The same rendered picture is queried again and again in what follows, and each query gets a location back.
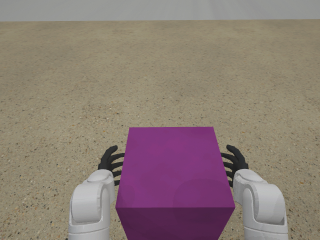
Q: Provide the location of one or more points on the carton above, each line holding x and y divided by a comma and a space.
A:
173, 185

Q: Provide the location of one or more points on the robot right forearm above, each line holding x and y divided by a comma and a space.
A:
263, 207

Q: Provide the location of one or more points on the right robot hand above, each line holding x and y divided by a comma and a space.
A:
238, 162

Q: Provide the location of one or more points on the robot left forearm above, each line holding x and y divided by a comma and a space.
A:
89, 207

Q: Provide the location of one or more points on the left robot hand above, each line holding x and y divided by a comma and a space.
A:
106, 162

